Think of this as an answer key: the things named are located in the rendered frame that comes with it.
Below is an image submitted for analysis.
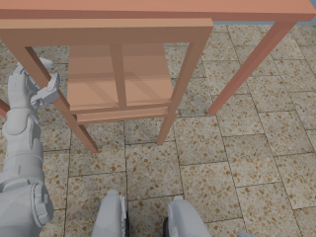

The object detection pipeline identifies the table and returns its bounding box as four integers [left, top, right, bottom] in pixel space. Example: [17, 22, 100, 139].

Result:
[0, 0, 316, 119]

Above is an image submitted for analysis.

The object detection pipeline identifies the robot right shin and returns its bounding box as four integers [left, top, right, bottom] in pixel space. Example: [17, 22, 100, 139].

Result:
[168, 196, 183, 237]

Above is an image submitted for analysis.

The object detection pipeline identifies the robot left upper arm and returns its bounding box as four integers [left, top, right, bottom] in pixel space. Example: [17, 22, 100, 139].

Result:
[0, 183, 54, 237]

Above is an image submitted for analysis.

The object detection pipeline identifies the robot left forearm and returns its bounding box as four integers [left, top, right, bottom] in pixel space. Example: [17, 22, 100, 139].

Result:
[0, 108, 45, 194]

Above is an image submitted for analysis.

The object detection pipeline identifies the left robot thigh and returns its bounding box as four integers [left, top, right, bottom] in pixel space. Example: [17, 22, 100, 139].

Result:
[91, 194, 126, 237]

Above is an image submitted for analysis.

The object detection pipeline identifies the chair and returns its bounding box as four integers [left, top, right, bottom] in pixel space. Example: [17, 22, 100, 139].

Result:
[0, 18, 214, 154]

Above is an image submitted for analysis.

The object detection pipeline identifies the left robot hand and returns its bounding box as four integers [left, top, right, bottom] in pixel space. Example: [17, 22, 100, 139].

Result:
[7, 57, 63, 113]

